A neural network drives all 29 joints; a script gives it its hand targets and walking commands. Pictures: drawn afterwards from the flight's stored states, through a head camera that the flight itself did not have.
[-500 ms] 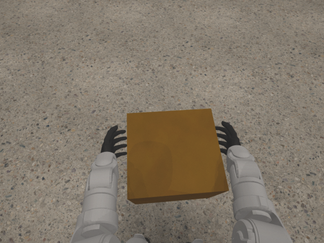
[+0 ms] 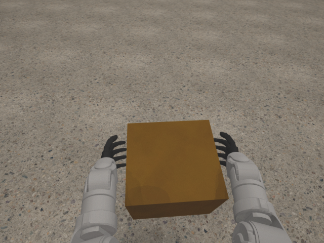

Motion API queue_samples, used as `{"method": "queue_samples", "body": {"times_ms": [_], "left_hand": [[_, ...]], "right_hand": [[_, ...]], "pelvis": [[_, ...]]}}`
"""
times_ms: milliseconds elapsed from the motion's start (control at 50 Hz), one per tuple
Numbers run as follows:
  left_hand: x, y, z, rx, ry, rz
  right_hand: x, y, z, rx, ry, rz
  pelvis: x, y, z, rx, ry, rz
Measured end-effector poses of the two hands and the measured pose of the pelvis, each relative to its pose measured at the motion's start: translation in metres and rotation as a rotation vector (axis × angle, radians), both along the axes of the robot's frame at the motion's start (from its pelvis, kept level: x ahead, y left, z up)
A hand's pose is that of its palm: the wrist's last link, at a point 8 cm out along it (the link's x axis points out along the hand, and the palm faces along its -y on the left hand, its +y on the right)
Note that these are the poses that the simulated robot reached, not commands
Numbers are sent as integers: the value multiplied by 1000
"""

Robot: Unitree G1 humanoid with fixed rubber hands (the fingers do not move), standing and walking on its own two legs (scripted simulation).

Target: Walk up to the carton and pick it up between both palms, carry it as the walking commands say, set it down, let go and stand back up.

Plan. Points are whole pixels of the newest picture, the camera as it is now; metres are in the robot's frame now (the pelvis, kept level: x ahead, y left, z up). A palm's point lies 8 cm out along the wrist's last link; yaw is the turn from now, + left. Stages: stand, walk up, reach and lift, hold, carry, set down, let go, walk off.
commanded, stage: reach and lift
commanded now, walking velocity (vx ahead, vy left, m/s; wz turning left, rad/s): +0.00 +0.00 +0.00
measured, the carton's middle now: (170, 170) +0.35 +0.00 -0.05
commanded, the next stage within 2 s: hold in 1.66 s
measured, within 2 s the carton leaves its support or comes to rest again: neither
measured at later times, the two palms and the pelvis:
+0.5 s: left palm (106, 157) +0.30 +0.16 +0.08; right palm (240, 151) +0.34 -0.17 +0.08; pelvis +0.00 -0.01 +0.01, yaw +0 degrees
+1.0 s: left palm (108, 157) +0.31 +0.16 +0.08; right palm (242, 156) +0.33 -0.17 +0.08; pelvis +0.01 +0.00 +0.01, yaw +0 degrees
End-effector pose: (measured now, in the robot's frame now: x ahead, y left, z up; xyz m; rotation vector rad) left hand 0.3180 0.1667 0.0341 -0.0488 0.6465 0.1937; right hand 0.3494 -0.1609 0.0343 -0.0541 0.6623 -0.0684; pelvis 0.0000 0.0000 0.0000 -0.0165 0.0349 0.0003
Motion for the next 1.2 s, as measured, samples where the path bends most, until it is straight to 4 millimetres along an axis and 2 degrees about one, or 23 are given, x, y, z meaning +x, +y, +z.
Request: {"method": "queue_samples", "body": {"times_ms": [480, 900, 1200], "left_hand": [[-15, -7, 49, 3, -33, 7], [-9, -13, 44, 17, -10, -46], [-18, -7, 41, 21, -12, -26]], "right_hand": [[-14, -6, 50, -10, -34, 5], [-21, -12, 42, -40, -1, -39], [-31, -6, 38, -33, 3, -36]], "pelvis": [[4, -8, 8, 10, -169, 4], [9, -3, 10, 4, -178, 5], [10, -3, 10, 4, -176, 5]]}}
